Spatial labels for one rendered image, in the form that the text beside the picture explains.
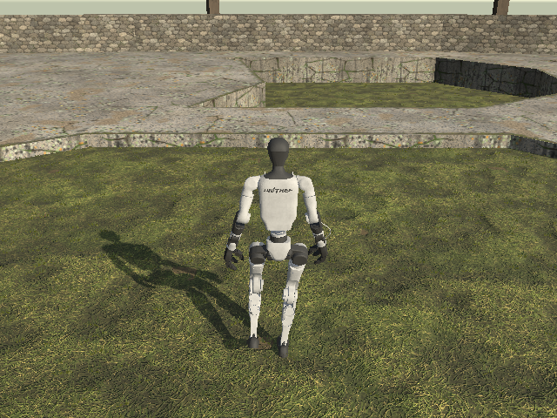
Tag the left robot forearm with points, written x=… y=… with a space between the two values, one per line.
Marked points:
x=237 y=229

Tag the left robot hand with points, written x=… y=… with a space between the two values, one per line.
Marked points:
x=229 y=259

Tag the right robot upper arm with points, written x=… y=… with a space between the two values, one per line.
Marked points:
x=306 y=185

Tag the left robot upper arm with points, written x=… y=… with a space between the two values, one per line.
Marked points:
x=246 y=198

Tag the right robot forearm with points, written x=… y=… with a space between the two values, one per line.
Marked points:
x=318 y=233

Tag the robot left foot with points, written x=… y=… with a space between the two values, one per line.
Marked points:
x=253 y=342

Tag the right robot hand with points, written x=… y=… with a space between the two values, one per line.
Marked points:
x=319 y=250

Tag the robot right shin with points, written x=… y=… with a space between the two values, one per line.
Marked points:
x=288 y=312

